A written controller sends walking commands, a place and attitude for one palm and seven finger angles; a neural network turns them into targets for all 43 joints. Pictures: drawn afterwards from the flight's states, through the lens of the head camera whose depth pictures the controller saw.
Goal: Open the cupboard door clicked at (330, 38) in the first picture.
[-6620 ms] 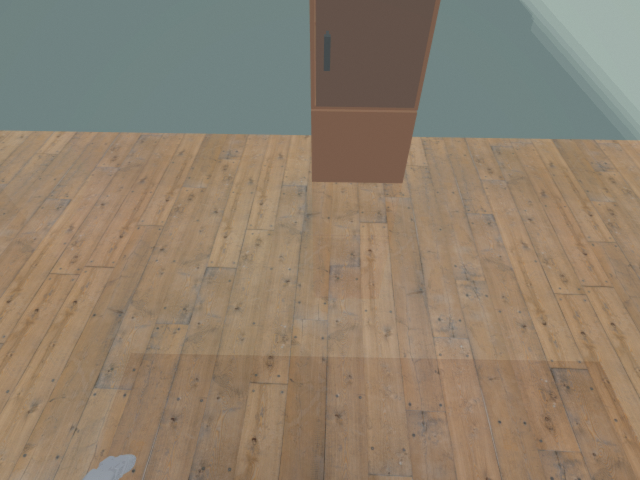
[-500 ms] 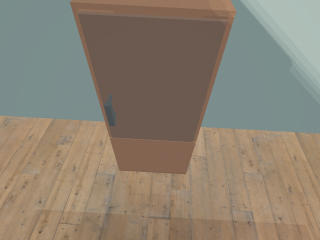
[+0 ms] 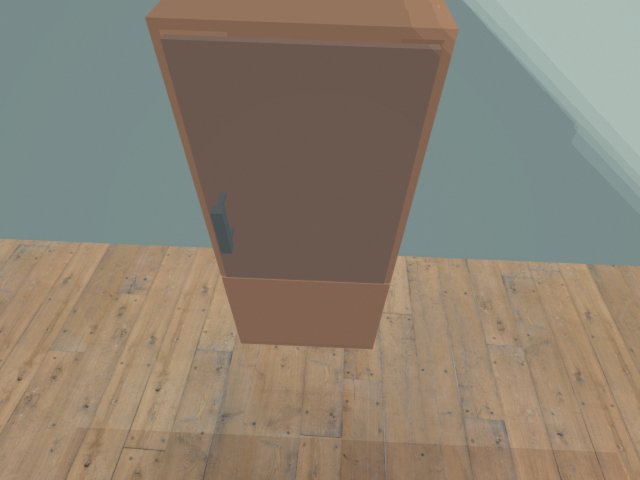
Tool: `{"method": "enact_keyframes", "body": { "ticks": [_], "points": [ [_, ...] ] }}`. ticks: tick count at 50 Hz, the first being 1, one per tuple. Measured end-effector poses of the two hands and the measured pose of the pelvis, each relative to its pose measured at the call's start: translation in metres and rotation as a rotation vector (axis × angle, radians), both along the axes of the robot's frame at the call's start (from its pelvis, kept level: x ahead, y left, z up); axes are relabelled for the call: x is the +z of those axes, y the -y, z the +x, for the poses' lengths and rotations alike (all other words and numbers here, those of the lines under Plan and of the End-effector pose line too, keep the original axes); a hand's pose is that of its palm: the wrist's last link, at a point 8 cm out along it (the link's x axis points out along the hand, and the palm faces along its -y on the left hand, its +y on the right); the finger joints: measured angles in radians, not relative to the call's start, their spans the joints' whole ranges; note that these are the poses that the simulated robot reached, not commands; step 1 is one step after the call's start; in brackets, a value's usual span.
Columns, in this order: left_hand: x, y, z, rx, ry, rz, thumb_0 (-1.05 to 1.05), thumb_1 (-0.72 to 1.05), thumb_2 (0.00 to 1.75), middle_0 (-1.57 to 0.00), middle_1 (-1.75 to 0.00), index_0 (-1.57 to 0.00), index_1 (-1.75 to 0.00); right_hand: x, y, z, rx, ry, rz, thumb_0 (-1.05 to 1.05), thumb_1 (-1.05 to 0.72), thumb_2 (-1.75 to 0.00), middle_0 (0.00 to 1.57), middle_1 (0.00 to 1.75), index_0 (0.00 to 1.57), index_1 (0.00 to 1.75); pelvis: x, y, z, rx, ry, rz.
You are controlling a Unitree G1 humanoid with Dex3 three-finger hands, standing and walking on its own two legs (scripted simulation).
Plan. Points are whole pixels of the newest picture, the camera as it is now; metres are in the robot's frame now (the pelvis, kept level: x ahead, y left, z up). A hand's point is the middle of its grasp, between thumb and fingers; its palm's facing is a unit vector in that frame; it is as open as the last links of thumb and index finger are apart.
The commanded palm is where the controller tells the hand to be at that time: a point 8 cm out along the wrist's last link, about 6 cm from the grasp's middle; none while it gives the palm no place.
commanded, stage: look again from close up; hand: left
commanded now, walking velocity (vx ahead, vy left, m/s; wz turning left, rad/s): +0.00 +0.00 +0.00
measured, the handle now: (224, 223) +0.60 +0.24 -0.11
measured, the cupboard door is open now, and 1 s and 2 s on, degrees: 0 0 0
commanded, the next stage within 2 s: raise the hand with hooked fingers in 0.52 s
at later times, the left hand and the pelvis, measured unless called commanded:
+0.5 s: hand out of the picture +0.05 +0.20 -0.17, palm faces +0.03 -0.97 -0.23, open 7.4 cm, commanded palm none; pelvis +0.03 +0.02 +0.00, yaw +0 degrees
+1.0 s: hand (191, 420) +0.20 +0.19 -0.07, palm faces +0.01 -1.00 -0.01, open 8.4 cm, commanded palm +0.16 +0.26 -0.08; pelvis +0.01 +0.00 -0.08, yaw +0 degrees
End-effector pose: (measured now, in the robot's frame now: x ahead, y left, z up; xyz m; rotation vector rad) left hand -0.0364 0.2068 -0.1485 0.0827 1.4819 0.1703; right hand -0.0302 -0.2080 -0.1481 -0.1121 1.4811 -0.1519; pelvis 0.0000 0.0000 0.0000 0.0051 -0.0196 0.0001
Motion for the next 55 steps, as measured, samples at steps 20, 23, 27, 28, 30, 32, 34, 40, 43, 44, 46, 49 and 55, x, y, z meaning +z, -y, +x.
{"method": "enact_keyframes", "body": {
  "ticks": [20, 23, 27, 28, 30, 32, 34, 40, 43, 44, 46, 49, 55],
  "points": [
    [0.011, -0.045, 0.073, -0.063, 0.165, 0.086, 0.01, 0.91, 0.90, -0.20, -0.30, -0.19, -0.30, -0.013, -0.029, 0.039, 0.029, 0.107, 0.043, 0.02, -0.92, -0.90, 0.20, 0.30, 0.20, 0.30, -0.005, -0.025, 0.023, 0.001, -0.007, 0.005],
    [0.011, -0.046, 0.079, -0.067, 0.163, 0.085, 0.01, 0.91, 0.90, -0.20, -0.30, -0.19, -0.30, -0.012, -0.027, 0.043, 0.030, 0.103, 0.038, 0.02, -0.92, -0.90, 0.20, 0.30, 0.20, 0.30, -0.005, -0.025, 0.026, -0.002, -0.009, 0.007],
    [0.010, -0.044, 0.081, -0.068, 0.147, 0.080, 0.01, 0.91, 0.90, -0.20, -0.30, -0.19, -0.30, -0.010, -0.022, 0.049, 0.031, 0.100, 0.025, 0.01, -0.91, -0.90, 0.20, 0.30, 0.20, 0.30, -0.004, -0.024, 0.030, -0.005, -0.009, 0.008],
    [0.009, -0.043, 0.082, -0.067, 0.143, 0.078, 0.01, 0.91, 0.90, -0.20, -0.30, -0.19, -0.30, -0.010, -0.020, 0.051, 0.031, 0.100, 0.021, 0.01, -0.91, -0.90, 0.20, 0.30, 0.20, 0.30, -0.004, -0.024, 0.031, -0.006, -0.008, 0.008],
    [0.008, -0.042, 0.081, -0.067, 0.135, 0.074, 0.01, 0.91, 0.90, -0.20, -0.30, -0.19, -0.30, -0.009, -0.017, 0.055, 0.033, 0.100, 0.012, 0.01, -0.91, -0.90, 0.20, 0.30, 0.20, 0.30, -0.004, -0.022, 0.033, -0.007, -0.007, 0.008],
    [0.007, -0.040, 0.081, -0.068, 0.128, 0.074, 0.01, 0.91, 0.90, -0.20, -0.30, -0.19, -0.30, -0.008, -0.013, 0.059, 0.034, 0.101, 0.005, 0.01, -0.91, -0.90, 0.20, 0.30, 0.20, 0.30, -0.005, -0.022, 0.034, -0.007, -0.010, 0.002],
    [0.021, -0.044, 0.106, 0.018, 0.288, 0.085, 0.02, 0.92, 0.90, -0.20, -0.30, -0.20, -0.30, -0.001, -0.004, 0.073, 0.037, 0.188, -0.031, 0.01, -0.91, -0.90, 0.20, 0.30, 0.20, 0.30, -0.006, -0.020, 0.033, -0.008, -0.015, 0.004],
    [0.113, -0.051, 0.223, 0.035, 1.010, 0.138, 0.02, 0.86, 0.88, -0.21, -0.33, -0.20, -0.33, 0.024, 0.029, 0.151, 0.088, 0.586, -0.135, 0.02, -0.91, -0.90, 0.20, 0.30, 0.20, 0.30, -0.015, -0.017, 0.029, 0.027, -0.065, 0.003],
    [0.134, -0.048, 0.256, -0.019, 1.283, 0.086, 0.02, 0.81, 0.86, -0.21, -0.36, -0.20, -0.37, 0.038, 0.042, 0.193, 0.123, 0.758, -0.163, 0.02, -0.91, -0.90, 0.20, 0.30, 0.20, 0.30, -0.030, -0.011, 0.023, 0.014, -0.137, 0.012],
    [0.134, -0.045, 0.259, -0.040, 1.355, 0.058, 0.01, 0.79, 0.85, -0.21, -0.38, -0.20, -0.38, 0.043, 0.046, 0.206, 0.139, 0.807, -0.171, 0.02, -0.91, -0.90, 0.20, 0.30, 0.20, 0.30, -0.036, -0.009, 0.021, 0.007, -0.161, 0.015],
    [0.125, -0.040, 0.254, -0.099, 1.452, -0.001, 0.01, 0.75, 0.83, -0.21, -0.40, -0.20, -0.40, 0.049, 0.051, 0.229, 0.181, 0.890, -0.182, 0.02, -0.91, -0.90, 0.20, 0.30, 0.20, 0.30, -0.050, -0.004, 0.018, 0.001, -0.199, 0.019],
    [0.092, -0.035, 0.229, -0.169, 1.452, -0.061, 0.01, 0.68, 0.81, -0.22, -0.44, -0.21, -0.44, 0.048, 0.055, 0.258, 0.247, 0.973, -0.193, 0.01, -0.91, -0.90, 0.20, 0.30, 0.20, 0.30, -0.074, 0.002, 0.013, 0.002, -0.250, 0.020],
    [0.042, -0.058, 0.175, -0.058, 1.324, -0.008, 0.01, 0.54, 0.75, -0.23, -0.53, -0.23, -0.53, 0.017, 0.040, 0.286, 0.331, 1.003, -0.179, 0.01, -0.90, -0.90, 0.20, 0.30, 0.20, 0.30, -0.112, 0.007, 0.004, 0.026, -0.301, -0.011]
  ]
}}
